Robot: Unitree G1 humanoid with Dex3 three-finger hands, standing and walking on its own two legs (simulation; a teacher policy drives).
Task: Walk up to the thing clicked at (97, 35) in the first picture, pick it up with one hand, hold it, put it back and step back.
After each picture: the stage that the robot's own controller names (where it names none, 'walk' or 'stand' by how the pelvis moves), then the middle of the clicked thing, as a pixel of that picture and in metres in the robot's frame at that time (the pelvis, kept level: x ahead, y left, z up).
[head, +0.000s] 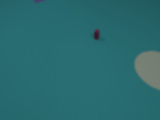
stand; (96, 34) +1.53 -0.16 -0.72
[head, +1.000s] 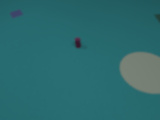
walk; (77, 42) +1.41 +0.16 -0.70
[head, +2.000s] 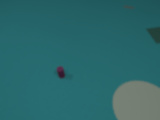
walk; (61, 72) +0.94 +0.29 -0.72
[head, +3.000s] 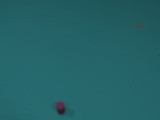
walk; (60, 108) +0.58 +0.21 -0.70
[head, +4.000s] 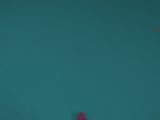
walk; (81, 119) +0.48 +0.03 -0.68
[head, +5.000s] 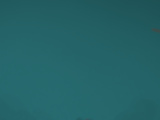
stand; out of the picture +0.41 -0.02 -0.70
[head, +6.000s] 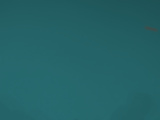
walk; out of the picture +0.40 +0.00 -0.72
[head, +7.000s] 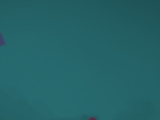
walk; out of the picture +0.41 -0.07 -0.70
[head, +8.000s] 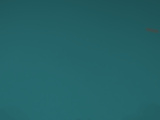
stand; out of the picture +0.44 +0.01 -0.70
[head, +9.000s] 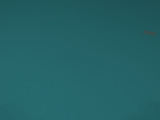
stand; out of the picture +0.42 +0.04 -0.73
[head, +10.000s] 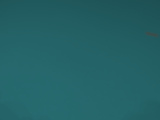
stand; out of the picture +0.40 +0.03 -0.73
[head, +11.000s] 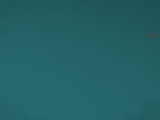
stand; out of the picture +0.40 +0.03 -0.73
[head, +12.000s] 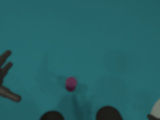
go down; (70, 84) +0.45 +0.02 -0.50
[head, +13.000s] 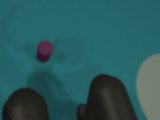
go down; (44, 52) +0.51 +0.06 -0.29
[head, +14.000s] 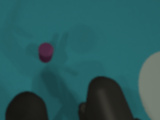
go down; (45, 53) +0.50 +0.05 -0.33
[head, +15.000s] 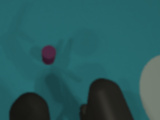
go down; (48, 55) +0.50 +0.05 -0.35
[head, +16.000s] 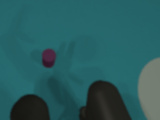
go down; (48, 59) +0.51 +0.05 -0.35
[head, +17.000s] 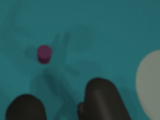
go down; (44, 55) +0.50 +0.05 -0.35
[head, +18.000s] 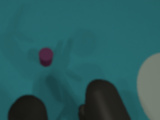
go down; (45, 57) +0.50 +0.05 -0.35
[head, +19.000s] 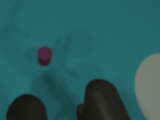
go down; (44, 56) +0.51 +0.05 -0.35
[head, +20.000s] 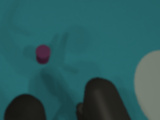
go down; (42, 55) +0.50 +0.05 -0.35
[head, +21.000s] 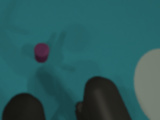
go down; (41, 53) +0.50 +0.05 -0.34
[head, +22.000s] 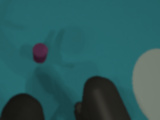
go down; (40, 54) +0.51 +0.05 -0.33
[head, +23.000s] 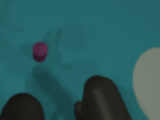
go down; (39, 52) +0.50 +0.06 -0.33
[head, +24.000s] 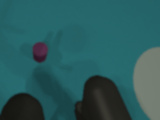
go down; (40, 53) +0.51 +0.06 -0.33
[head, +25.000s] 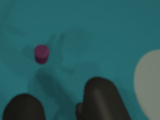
go down; (41, 55) +0.51 +0.05 -0.34
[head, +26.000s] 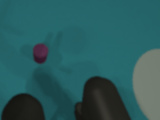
go down; (40, 54) +0.51 +0.06 -0.34
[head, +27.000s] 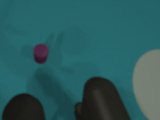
go down; (40, 54) +0.51 +0.05 -0.34
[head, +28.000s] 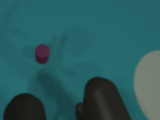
go down; (42, 54) +0.51 +0.05 -0.34
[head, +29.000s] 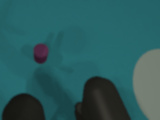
go down; (40, 54) +0.51 +0.06 -0.34
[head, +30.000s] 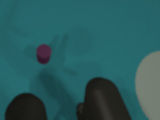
go down; (43, 54) +0.51 +0.05 -0.34
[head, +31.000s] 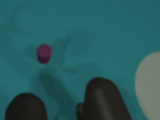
close in; (43, 54) +0.51 +0.05 -0.34
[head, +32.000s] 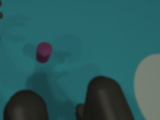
hold; (43, 53) +0.51 +0.06 -0.31
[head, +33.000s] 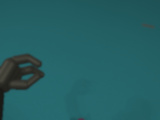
hold; out of the picture +0.42 +0.01 -0.66
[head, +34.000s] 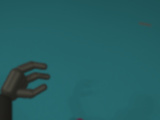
hold; out of the picture +0.42 +0.02 -0.68
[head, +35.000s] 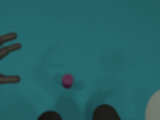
go down; (67, 81) +0.47 +0.02 -0.50
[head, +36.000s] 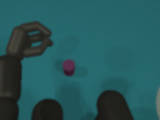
lower; (69, 68) +0.51 +0.03 -0.40
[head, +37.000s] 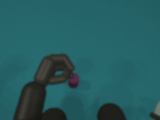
hold; (73, 81) +0.49 +0.02 -0.47
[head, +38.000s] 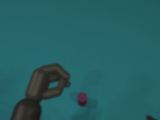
hold; (82, 99) +0.46 +0.02 -0.57
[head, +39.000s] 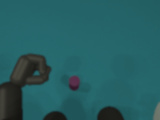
crouch; (74, 83) +0.47 +0.02 -0.50
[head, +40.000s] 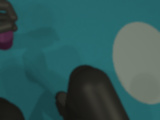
lower; (3, 38) +0.52 +0.09 -0.28
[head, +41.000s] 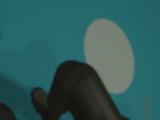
lower; out of the picture +0.52 +0.12 -0.29
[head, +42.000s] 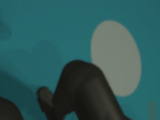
hold; out of the picture +0.52 +0.12 -0.28
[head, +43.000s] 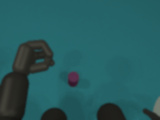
hold; (73, 79) +0.49 +0.02 -0.48
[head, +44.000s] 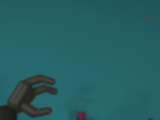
crouch; (81, 118) +0.44 +0.00 -0.66
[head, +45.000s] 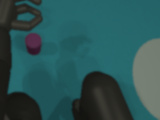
lower; (33, 44) +0.53 +0.05 -0.30
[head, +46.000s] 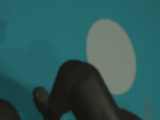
lower; out of the picture +0.53 +0.12 -0.28
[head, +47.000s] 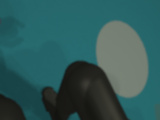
lower; out of the picture +0.53 +0.11 -0.28
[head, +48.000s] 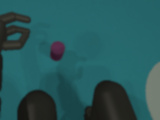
stand; (57, 51) +0.52 +0.04 -0.34
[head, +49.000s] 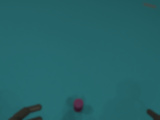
crouch; (78, 105) +0.46 +0.00 -0.61
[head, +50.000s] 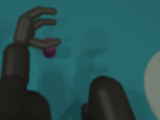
lower; (49, 48) +0.53 +0.04 -0.32
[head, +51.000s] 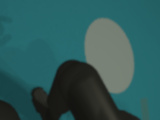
lower; out of the picture +0.53 +0.12 -0.29
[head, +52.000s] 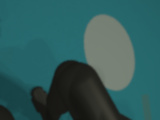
lower; out of the picture +0.53 +0.12 -0.28
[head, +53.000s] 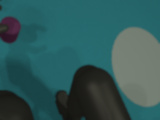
hold; (9, 31) +0.53 +0.09 -0.29
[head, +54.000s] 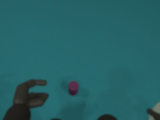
lower; (73, 88) +0.49 +0.01 -0.53
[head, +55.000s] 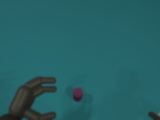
crouch; (77, 94) +0.47 +0.00 -0.56
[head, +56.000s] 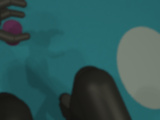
lower; (12, 33) +0.54 +0.08 -0.28
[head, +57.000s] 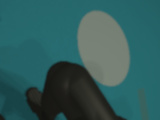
rest; out of the picture +0.53 +0.12 -0.30
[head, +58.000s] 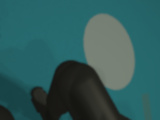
hold; out of the picture +0.54 +0.12 -0.28
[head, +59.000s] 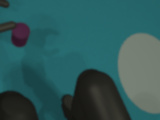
hold; (20, 35) +0.54 +0.09 -0.30
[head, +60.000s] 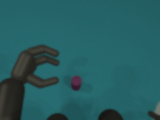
crouch; (76, 83) +0.51 +0.01 -0.51
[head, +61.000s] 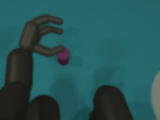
crouch; (63, 57) +0.53 +0.01 -0.38
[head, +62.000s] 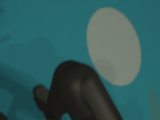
lower; out of the picture +0.54 +0.12 -0.28
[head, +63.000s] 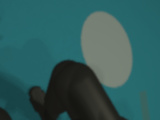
lower; out of the picture +0.54 +0.12 -0.29
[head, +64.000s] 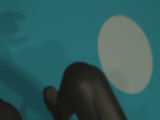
hold; out of the picture +0.54 +0.11 -0.28
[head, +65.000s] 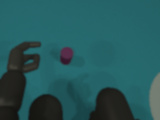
walk; (66, 56) +0.54 +0.02 -0.39
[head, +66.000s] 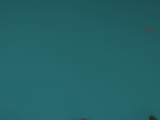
stand; out of the picture +0.45 -0.01 -0.66
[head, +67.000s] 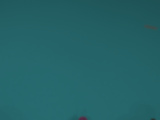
stand; out of the picture +0.45 +0.00 -0.66
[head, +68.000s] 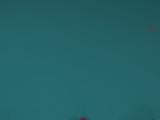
stand; out of the picture +0.45 -0.01 -0.66
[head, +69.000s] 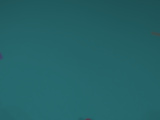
stand; out of the picture +0.47 +0.00 -0.72
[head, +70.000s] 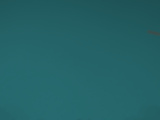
stand; out of the picture +0.45 +0.01 -0.73
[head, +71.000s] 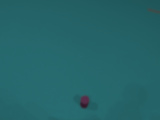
walk; (84, 102) +0.51 -0.04 -0.70
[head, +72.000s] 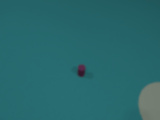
walk; (81, 70) +0.79 -0.03 -0.70
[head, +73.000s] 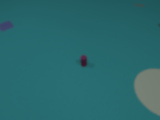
stand; (83, 61) +1.12 +0.07 -0.71
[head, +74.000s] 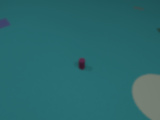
stand; (81, 63) +1.07 +0.01 -0.72
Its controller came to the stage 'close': no
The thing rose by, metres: 0.00
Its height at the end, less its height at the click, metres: +0.00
